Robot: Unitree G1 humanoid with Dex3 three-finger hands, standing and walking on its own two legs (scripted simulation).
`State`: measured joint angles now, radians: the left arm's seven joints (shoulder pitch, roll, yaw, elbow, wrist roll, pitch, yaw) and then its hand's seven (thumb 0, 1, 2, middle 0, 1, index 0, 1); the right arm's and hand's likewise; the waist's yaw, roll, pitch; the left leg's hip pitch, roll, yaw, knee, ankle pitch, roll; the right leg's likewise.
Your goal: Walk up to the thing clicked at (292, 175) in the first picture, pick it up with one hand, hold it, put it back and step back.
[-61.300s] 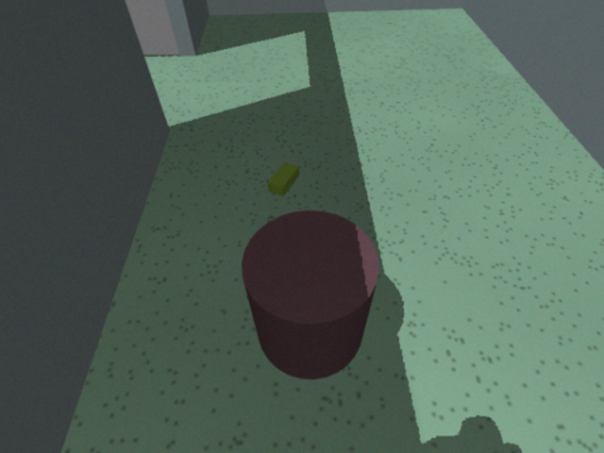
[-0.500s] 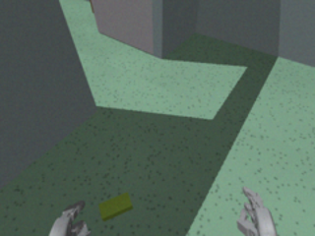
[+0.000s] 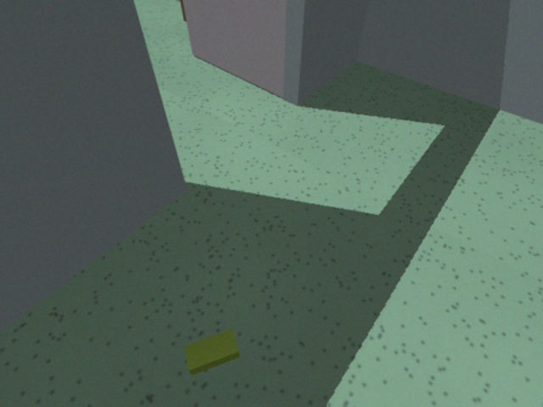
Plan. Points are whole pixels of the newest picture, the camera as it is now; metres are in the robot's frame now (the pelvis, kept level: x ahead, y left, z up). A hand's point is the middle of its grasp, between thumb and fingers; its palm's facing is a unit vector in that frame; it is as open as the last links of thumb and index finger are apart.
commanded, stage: stand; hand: left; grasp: from above
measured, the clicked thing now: (212, 351) +0.41 +0.23 -0.74
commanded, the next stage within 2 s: none
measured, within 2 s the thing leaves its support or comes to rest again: neither
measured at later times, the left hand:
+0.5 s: hand out of the picture +0.04 +0.24 -0.15, palm faces +0.03 -0.94 -0.35, open 7.4 cm
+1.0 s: hand out of the picture +0.06 +0.23 -0.15, palm faces +0.01 -0.94 -0.34, open 7.4 cm
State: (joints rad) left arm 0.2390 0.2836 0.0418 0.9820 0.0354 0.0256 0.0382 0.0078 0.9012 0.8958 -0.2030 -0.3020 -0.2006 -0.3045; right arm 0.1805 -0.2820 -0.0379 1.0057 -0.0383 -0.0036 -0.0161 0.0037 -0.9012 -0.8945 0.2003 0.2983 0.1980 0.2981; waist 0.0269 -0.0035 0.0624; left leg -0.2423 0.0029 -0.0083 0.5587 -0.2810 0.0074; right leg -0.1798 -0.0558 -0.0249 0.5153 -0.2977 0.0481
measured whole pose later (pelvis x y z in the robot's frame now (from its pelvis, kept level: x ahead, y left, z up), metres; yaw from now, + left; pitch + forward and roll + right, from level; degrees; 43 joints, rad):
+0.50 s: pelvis +0.00 -0.01 +0.01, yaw +0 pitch -3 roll +0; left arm 0.15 0.30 0.03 1.14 0.03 0.00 0.03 0.00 0.90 0.90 -0.20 -0.30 -0.20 -0.30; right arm 0.13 -0.31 -0.03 1.12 -0.02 0.00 -0.01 0.00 -0.90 -0.89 0.20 0.30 0.20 0.30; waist 0.01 0.01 0.07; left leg -0.13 0.01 -0.02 0.37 -0.18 -0.01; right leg -0.07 -0.05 -0.04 0.34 -0.21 0.04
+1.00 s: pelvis +0.00 -0.02 +0.01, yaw +0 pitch -3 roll +0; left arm 0.11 0.31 0.04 1.16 0.02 0.00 0.02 0.00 0.90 0.90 -0.20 -0.30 -0.20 -0.30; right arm 0.11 -0.32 -0.01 1.14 -0.02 0.00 -0.01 0.00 -0.90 -0.89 0.20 0.30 0.20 0.30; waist 0.01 0.01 0.07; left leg -0.12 0.02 -0.01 0.34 -0.17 -0.02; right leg -0.07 -0.03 -0.03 0.32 -0.20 0.02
